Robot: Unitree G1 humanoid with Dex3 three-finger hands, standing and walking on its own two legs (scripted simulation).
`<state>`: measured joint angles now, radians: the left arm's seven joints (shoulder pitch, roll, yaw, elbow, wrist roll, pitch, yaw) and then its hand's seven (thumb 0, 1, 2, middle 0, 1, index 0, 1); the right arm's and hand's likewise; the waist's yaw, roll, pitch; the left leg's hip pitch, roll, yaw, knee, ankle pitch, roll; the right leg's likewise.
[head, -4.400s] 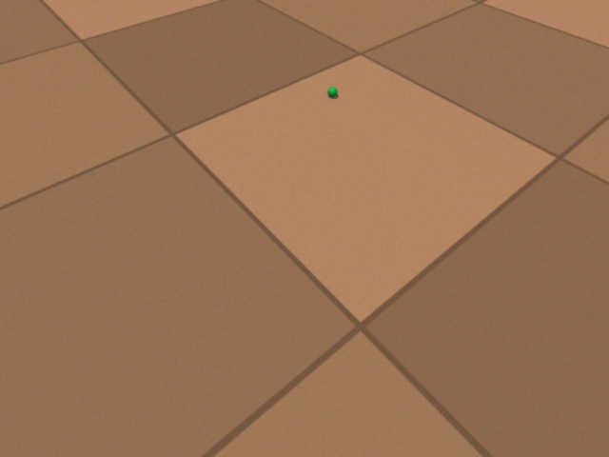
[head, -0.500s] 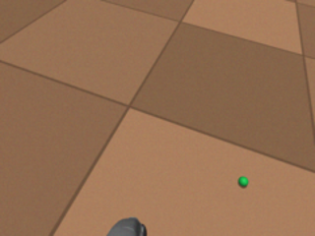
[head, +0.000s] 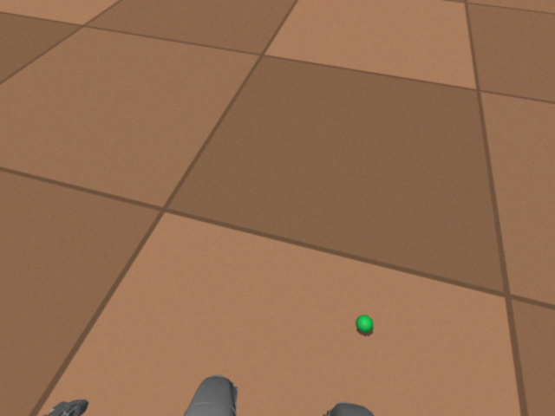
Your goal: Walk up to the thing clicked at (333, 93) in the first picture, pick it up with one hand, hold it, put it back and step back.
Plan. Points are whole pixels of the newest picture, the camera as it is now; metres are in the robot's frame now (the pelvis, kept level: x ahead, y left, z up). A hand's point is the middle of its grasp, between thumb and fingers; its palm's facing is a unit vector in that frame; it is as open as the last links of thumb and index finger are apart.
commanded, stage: walk up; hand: left
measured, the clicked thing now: (364, 323) +0.50 -0.28 -0.71
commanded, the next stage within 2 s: none
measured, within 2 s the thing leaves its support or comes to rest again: neither
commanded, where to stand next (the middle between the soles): +0.14 -0.56 m, yaw +6 degrees
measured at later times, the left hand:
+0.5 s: hand out of the picture +0.13 +0.09 -0.15, palm faces -0.07 -0.94 -0.32, open 7.3 cm
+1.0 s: hand out of the picture +0.09 -0.15 -0.15, palm faces +0.01 -0.94 -0.34, open 7.4 cm
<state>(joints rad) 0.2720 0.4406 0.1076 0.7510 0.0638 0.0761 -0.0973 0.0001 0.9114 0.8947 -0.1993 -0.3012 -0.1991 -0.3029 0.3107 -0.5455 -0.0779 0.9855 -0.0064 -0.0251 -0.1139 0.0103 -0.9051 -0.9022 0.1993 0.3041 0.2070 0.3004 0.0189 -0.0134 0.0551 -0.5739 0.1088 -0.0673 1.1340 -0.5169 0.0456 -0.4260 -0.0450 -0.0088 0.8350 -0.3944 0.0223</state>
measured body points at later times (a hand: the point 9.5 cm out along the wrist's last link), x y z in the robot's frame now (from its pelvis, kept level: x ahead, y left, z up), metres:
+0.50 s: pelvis +0.03 -0.20 +0.01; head +0.06 -0.14 +0.45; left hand +0.14 +0.14 -0.12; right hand +0.06 -0.57 -0.04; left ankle +0.09 -0.01 -0.70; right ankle +0.07 -0.41 -0.64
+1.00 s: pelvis +0.05 -0.43 +0.00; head +0.10 -0.39 +0.45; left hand +0.09 -0.10 -0.13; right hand +0.11 -0.76 -0.09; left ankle +0.10 -0.34 -0.70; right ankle +0.07 -0.48 -0.68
